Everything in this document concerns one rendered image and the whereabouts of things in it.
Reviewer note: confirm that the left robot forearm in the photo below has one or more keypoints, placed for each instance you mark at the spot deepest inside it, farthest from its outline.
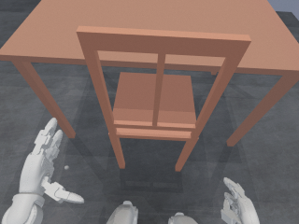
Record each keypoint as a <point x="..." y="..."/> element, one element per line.
<point x="25" y="209"/>

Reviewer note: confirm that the table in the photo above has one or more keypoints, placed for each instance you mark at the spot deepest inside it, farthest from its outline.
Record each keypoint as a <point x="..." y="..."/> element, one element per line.
<point x="49" y="35"/>

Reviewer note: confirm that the robot right hand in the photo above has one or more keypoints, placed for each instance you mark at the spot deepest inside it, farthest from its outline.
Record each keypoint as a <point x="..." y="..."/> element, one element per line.
<point x="243" y="209"/>

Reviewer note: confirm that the robot left hand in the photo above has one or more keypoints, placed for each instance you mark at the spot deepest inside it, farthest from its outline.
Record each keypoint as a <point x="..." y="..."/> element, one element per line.
<point x="40" y="162"/>

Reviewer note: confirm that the chair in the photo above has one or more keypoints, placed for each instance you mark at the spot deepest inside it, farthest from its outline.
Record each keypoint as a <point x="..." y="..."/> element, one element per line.
<point x="158" y="106"/>

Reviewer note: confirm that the left robot thigh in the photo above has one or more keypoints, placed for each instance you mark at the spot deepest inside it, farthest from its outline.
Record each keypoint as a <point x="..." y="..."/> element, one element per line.
<point x="124" y="214"/>

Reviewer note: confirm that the left robot shin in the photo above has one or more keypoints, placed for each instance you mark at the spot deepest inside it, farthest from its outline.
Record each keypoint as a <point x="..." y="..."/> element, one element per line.
<point x="127" y="202"/>

